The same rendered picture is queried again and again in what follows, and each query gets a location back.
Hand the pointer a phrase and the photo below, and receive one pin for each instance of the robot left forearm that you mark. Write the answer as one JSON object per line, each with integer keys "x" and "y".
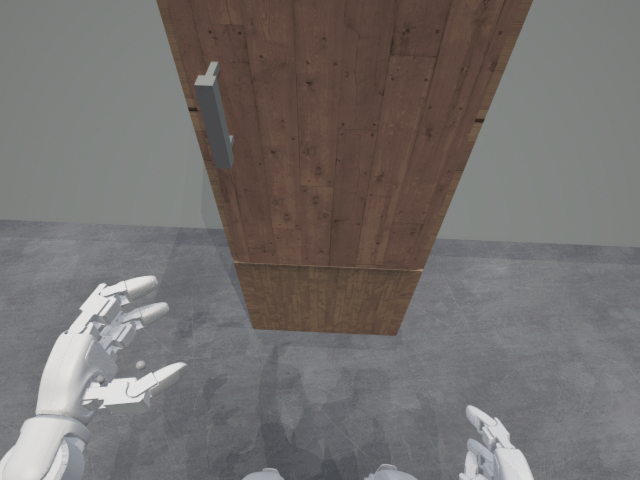
{"x": 50, "y": 447}

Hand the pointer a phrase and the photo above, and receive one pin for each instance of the robot right shin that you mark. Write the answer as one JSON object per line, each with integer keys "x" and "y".
{"x": 386, "y": 467}

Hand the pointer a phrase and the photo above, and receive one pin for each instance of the robot left hand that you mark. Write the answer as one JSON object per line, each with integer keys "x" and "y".
{"x": 68, "y": 387}

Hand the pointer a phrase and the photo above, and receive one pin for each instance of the robot right hand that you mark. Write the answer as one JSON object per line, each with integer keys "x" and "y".
{"x": 507, "y": 462}

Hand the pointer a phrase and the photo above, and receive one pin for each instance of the cupboard door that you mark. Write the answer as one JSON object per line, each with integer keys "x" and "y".
{"x": 349, "y": 118}

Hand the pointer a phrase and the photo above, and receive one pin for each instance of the handle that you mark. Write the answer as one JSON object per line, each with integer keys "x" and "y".
{"x": 209, "y": 98}

